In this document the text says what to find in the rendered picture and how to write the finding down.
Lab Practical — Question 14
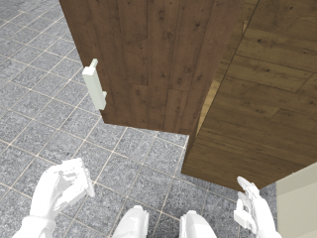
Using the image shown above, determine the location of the robot left forearm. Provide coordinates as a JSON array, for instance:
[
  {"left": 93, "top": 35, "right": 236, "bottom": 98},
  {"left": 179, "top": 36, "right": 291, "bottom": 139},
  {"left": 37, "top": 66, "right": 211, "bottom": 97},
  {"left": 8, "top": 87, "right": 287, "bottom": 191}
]
[{"left": 12, "top": 215, "right": 56, "bottom": 238}]

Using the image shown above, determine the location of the handle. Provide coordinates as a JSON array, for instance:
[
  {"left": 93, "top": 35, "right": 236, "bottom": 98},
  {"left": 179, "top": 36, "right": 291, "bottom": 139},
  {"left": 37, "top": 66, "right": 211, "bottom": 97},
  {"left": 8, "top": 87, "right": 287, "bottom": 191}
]
[{"left": 82, "top": 59, "right": 107, "bottom": 110}]

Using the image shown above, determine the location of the robot left hand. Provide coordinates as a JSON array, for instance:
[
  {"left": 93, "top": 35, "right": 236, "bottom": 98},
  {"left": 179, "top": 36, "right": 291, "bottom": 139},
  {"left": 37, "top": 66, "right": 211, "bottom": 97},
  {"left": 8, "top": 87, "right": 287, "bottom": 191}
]
[{"left": 30, "top": 158, "right": 95, "bottom": 220}]

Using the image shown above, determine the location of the robot right hand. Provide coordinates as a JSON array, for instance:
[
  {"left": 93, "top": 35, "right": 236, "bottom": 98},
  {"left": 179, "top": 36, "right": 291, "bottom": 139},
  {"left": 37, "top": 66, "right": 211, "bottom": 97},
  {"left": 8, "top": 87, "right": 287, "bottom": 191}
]
[{"left": 234, "top": 177, "right": 276, "bottom": 234}]

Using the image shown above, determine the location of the robot right thigh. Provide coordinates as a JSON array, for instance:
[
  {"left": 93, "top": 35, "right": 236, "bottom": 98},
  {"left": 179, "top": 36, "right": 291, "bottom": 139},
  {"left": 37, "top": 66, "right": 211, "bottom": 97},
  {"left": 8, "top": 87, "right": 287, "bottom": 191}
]
[{"left": 179, "top": 213, "right": 217, "bottom": 238}]

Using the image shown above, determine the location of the cupboard door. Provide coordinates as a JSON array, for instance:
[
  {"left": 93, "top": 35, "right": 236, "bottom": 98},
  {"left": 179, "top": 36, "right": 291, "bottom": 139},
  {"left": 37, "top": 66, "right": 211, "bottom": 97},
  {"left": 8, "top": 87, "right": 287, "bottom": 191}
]
[{"left": 58, "top": 0, "right": 245, "bottom": 136}]

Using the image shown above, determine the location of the robot left thigh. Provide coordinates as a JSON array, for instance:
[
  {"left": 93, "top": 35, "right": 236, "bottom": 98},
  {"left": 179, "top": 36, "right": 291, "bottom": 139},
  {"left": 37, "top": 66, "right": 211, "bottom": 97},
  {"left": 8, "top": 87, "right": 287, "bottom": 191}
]
[{"left": 111, "top": 208, "right": 150, "bottom": 238}]

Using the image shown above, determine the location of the robot thigh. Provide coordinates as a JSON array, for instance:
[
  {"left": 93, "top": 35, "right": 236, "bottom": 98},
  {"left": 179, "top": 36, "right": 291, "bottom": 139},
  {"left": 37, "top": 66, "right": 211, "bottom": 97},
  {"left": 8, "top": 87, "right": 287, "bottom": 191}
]
[
  {"left": 111, "top": 208, "right": 150, "bottom": 238},
  {"left": 179, "top": 213, "right": 217, "bottom": 238}
]

